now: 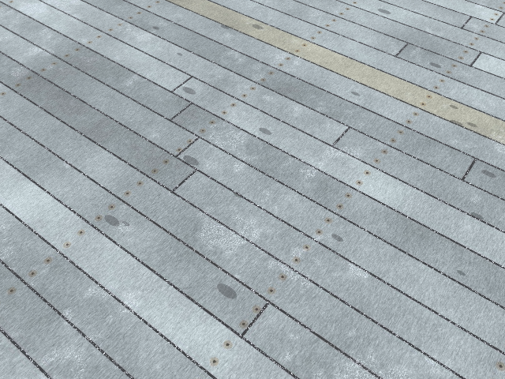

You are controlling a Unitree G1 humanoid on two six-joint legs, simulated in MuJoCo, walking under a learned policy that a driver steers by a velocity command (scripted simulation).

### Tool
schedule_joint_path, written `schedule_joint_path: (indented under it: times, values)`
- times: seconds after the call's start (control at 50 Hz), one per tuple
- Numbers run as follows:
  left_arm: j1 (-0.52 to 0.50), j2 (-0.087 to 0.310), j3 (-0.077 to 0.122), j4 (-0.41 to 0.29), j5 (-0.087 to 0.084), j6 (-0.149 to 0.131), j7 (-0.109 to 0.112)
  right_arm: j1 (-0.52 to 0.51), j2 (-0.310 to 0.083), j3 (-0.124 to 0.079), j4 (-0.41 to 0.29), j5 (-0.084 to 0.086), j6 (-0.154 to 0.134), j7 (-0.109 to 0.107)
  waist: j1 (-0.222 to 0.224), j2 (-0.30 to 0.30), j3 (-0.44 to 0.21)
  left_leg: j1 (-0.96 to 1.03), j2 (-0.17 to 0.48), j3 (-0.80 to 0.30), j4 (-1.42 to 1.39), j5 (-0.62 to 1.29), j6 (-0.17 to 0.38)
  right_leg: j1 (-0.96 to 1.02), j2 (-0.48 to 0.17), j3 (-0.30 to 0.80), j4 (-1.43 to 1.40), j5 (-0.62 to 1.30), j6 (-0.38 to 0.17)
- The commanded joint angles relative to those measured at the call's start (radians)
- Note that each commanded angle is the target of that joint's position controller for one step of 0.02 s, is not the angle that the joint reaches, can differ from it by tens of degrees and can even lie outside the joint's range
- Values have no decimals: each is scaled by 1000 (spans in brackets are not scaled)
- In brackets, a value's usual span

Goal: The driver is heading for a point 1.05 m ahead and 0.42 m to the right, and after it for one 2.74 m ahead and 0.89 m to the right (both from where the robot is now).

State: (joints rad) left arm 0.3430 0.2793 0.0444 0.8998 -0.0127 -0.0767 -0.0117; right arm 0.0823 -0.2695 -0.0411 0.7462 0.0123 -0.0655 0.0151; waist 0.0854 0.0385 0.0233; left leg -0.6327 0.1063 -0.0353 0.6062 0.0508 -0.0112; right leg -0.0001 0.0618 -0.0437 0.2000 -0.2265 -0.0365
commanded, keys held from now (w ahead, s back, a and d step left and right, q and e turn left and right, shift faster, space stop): w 0.10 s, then w+e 0.44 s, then e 0.46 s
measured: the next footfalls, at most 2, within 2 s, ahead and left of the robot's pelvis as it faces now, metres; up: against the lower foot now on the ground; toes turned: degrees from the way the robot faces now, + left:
left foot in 0.12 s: +0.25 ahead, +0.15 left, +0.00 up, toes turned +2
right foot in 0.68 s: +0.52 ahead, -0.11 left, +0.00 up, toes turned -18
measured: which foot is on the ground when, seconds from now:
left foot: up 0.00-0.10, down 0.12-0.68, up 0.70-1.00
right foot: down 0.00-0.12, up 0.14-0.66, down 0.68-1.00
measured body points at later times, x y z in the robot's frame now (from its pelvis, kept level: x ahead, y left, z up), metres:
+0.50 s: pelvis +0.27 +0.06 +0.00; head +0.29 +0.06 +0.45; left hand +0.46 +0.30 -0.11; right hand +0.27 -0.22 -0.13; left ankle +0.21 +0.15 -0.75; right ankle +0.41 -0.14 -0.68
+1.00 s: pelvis +0.46 -0.01 -0.01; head +0.50 -0.04 +0.44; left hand +0.70 +0.20 -0.10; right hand +0.50 -0.34 -0.11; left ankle +0.60 +0.13 -0.69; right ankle +0.48 -0.10 -0.74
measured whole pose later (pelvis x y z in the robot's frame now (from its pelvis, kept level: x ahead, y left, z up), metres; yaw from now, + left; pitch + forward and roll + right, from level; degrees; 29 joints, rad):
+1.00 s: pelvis +0.46 -0.01 -0.01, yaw -27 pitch +3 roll +1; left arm 0.18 0.31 0.09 0.69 -0.01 0.02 0.02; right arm 0.05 -0.31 -0.05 0.75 -0.01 -0.01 -0.04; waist 0.03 0.01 0.07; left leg -0.59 0.04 -0.12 0.88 -0.31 -0.09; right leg -0.36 0.12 0.11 0.45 -0.12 -0.07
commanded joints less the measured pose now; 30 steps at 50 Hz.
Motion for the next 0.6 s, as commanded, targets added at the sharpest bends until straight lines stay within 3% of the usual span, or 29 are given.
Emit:
schedule_joint_path:
  times: [0.02,0.08,0.1,0.12,0.14,0.16,0.18,0.2,0.22,0.24,0.28,0.32,0.36,0.44,0.5,0.54,0.56,0.6]
  values:
    - [38,175,42,-18,-8,5,9,-128,-70,-12,-97,6,-22,16,2,-93,56,1,-25,15,-70,-2,19,4,-298,128,-42,255,-153]
    - [19,196,52,-9,-12,20,16,-84,-103,-23,-92,4,-27,25,-46,-115,24,86,-50,28,-108,-109,62,73,-327,133,47,417,-127]
    - [-2,201,53,-12,-12,25,18,-4,-124,-36,-69,0,-28,23,-96,-119,-26,210,-81,59,-133,-119,83,68,-304,107,144,569,-110]
    - [3,175,43,-13,-8,29,19,145,-169,-61,-22,-4,-28,14,-163,-98,-122,443,-89,64,-139,-104,112,-6,-251,81,324,623,-83]
    - [12,118,18,-41,17,28,20,326,-242,-83,9,-16,-25,2,-226,22,-281,755,97,-140,-105,-94,173,-215,-183,43,640,348,-45]
    - [139,2,-13,-46,7,9,12,352,-292,-91,27,-14,-19,7,-157,278,-386,1038,297,-586,-223,-348,310,-601,-4,55,954,-314,9]
    - [70,120,14,-33,-18,-7,9,340,-188,-65,14,-8,-21,7,-203,152,-329,977,283,-622,-295,-493,272,-701,-51,187,1066,-354,-4]
    - [-17,167,31,-65,-40,-16,7,273,-154,-52,10,-10,-26,3,-193,108,-192,855,258,-477,-321,-467,231,-748,-94,180,1074,-260,-18]
    - [-64,151,31,-73,-32,-15,13,208,-131,-43,5,-18,-32,4,-162,31,-113,720,219,-359,-349,-337,192,-702,-141,167,1031,-167,-20]
    - [-62,141,35,-73,-23,-10,15,157,-116,-41,7,-22,-37,4,-128,57,-77,636,198,-285,-383,-260,204,-672,-168,164,988,-103,-9]
    - [-18,114,40,-49,-23,16,16,111,-74,-34,15,-27,-51,5,-90,69,-50,535,144,-148,-439,-169,187,-581,-195,167,948,-39,4]
    - [-27,77,37,-58,-23,38,16,118,-87,-40,37,-26,-61,0,-79,49,-21,503,143,-73,-468,-92,190,-603,-203,164,922,3,18]
    - [-73,73,39,-79,-18,47,18,124,-110,-47,55,-33,-62,-6,-81,17,13,499,148,-12,-492,-49,198,-660,-203,178,855,78,32]
    - [-157,57,35,-112,-11,37,0,134,-129,-50,77,-31,-51,-23,-104,7,38,538,121,117,-508,10,177,-677,-188,138,643,263,37]
    - [-268,39,25,-154,-5,32,-18,190,-137,-52,100,-19,-37,-32,-152,-18,69,600,113,192,-498,68,153,-680,-169,63,513,311,22]
    - [-324,23,16,-193,-7,33,-30,228,-163,-60,121,-13,-23,-33,-169,-14,80,678,158,193,-474,107,162,-712,-172,44,470,276,8]
    - [-342,28,18,-210,-5,33,-38,222,-162,-60,125,-11,-11,-35,-163,-18,97,710,164,213,-435,219,158,-726,-159,26,442,248,-1]
    - [-325,44,28,-230,3,33,-52,199,-185,-66,116,-4,12,-46,-132,10,60,744,163,248,-319,528,136,-648,-104,-37,414,177,-22]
